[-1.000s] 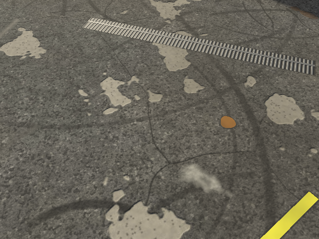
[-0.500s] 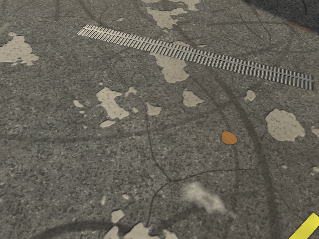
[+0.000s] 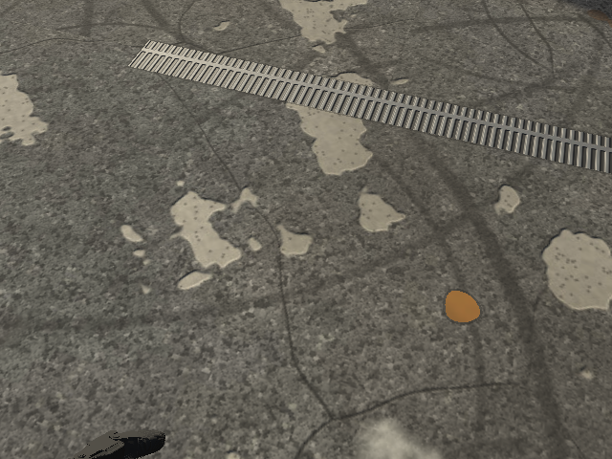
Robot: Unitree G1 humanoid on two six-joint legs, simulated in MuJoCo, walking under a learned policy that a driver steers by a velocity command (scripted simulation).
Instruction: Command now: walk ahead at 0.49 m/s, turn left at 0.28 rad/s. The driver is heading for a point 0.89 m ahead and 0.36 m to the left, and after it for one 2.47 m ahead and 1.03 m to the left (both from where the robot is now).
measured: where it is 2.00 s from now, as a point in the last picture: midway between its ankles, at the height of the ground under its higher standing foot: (162, 291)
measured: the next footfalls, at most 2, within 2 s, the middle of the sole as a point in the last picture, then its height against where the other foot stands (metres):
left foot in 0.52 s outside the picture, level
right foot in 0.98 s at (240, 327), level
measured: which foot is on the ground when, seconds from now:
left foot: up 0.00-0.50, down 0.52-0.98, up 1.00-1.00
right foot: down 0.00-0.50, up 0.52-0.96, down 0.98-1.00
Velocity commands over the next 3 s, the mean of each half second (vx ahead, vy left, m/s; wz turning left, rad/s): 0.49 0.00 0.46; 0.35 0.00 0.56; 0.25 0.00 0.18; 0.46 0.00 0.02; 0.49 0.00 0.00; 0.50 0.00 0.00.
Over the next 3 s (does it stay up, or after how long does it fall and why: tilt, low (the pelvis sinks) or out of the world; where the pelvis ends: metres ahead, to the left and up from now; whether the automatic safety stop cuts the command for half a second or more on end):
stays up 1.30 0.61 0.03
